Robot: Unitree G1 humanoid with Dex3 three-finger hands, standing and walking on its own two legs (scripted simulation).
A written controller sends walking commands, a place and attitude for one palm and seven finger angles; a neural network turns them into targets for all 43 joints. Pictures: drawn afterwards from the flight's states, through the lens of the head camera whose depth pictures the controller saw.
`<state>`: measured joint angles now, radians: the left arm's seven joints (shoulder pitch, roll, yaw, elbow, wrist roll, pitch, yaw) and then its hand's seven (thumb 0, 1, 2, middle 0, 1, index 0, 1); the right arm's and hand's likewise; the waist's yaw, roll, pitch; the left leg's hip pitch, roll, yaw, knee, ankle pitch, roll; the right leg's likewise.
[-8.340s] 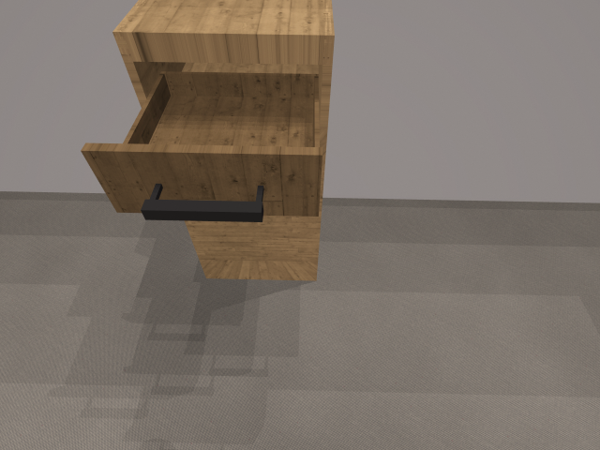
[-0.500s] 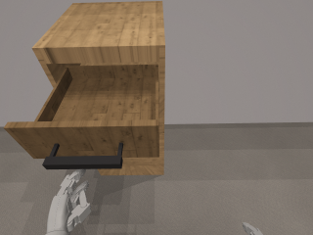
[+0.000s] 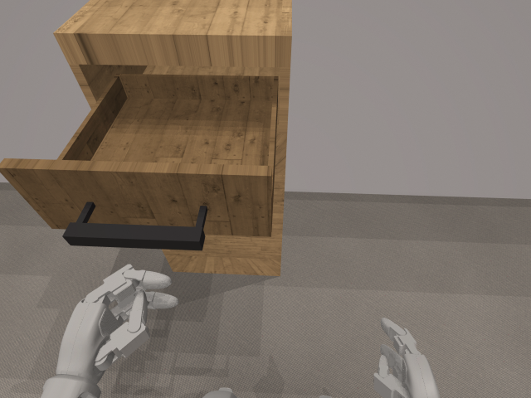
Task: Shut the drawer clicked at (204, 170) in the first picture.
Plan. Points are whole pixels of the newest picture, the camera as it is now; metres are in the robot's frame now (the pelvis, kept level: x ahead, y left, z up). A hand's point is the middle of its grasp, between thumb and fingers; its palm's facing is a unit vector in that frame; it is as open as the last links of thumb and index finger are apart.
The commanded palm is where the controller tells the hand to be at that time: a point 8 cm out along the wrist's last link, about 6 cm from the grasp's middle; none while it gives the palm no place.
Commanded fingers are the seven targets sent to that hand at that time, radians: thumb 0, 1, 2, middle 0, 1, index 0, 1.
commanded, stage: raise the hand and make a fist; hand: left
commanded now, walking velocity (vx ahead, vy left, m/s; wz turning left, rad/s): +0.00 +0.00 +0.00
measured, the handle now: (140, 223) +0.34 +0.21 +0.08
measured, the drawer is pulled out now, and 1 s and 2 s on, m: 0.29 0.29 0.29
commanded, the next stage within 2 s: bring the fist close to the handle in 1.20 s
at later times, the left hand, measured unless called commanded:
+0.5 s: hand (112, 324) +0.18 +0.18 +0.13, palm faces +0.04 -1.00 -0.06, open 3.1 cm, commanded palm +0.13 +0.23 +0.15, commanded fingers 0.00 0.90 0.90 -1.40 -1.60 -1.40 -1.60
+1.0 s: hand (94, 307) +0.18 +0.18 +0.17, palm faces +0.04 -0.99 -0.09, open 3.3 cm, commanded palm +0.13 +0.23 +0.19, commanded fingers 0.00 0.90 0.90 -1.40 -1.60 -1.40 -1.60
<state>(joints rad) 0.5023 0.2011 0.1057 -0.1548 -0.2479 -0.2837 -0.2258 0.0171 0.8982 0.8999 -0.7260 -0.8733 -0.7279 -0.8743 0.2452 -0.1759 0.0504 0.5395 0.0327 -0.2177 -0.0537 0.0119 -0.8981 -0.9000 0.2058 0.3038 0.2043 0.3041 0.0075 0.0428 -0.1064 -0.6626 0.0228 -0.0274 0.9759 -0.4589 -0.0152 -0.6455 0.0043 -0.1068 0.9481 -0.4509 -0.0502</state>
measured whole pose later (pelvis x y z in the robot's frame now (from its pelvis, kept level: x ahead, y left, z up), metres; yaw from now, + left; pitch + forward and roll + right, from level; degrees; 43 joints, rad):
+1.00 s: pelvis +0.03 +0.01 +0.03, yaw +0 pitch +0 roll -1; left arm 0.65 0.23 0.15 -0.54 -0.28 -0.02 -0.19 0.02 0.90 0.90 -1.40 -1.60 -1.40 -1.60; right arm 0.25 -0.23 0.07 0.57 0.07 -0.34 -0.06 0.01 -0.90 -0.90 0.20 0.30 0.20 0.30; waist 0.05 0.07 -0.09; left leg -0.34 0.01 -0.01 0.73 -0.40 0.00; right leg -0.32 0.00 -0.09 0.69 -0.38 -0.03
